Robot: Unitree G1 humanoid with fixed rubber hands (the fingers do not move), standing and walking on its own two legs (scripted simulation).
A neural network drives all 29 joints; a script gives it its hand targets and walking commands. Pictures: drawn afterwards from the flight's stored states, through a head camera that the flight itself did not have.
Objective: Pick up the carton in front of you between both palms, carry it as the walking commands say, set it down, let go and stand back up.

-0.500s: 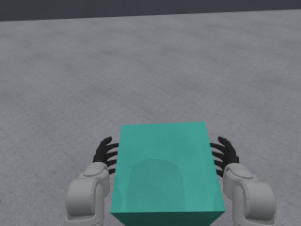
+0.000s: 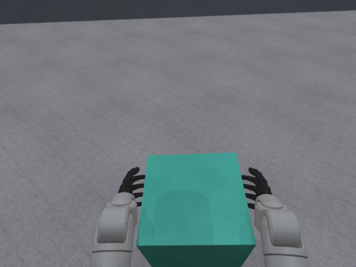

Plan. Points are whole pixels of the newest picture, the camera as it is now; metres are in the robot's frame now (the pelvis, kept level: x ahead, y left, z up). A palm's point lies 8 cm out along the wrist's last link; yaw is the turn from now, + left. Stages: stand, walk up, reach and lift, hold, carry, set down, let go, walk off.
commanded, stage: carry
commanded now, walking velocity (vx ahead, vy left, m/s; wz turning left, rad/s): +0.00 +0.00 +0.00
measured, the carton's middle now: (193, 216) +0.27 +0.00 -0.04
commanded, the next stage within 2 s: hold in 0.44 s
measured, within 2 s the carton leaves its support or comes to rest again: neither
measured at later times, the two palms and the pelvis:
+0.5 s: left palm (129, 199) +0.27 +0.15 +0.04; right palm (262, 202) +0.27 -0.15 +0.04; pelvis -0.01 +0.00 +0.00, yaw +0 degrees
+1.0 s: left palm (144, 194) +0.31 +0.12 +0.00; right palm (264, 203) +0.29 -0.17 +0.00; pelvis -0.05 +0.01 -0.01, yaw -5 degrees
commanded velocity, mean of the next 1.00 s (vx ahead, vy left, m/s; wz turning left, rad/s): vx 0.00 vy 0.00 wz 0.00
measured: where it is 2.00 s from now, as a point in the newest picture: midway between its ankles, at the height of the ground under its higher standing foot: outside the picture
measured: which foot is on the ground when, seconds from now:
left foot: down 0.00-1.00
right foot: down 0.00-1.00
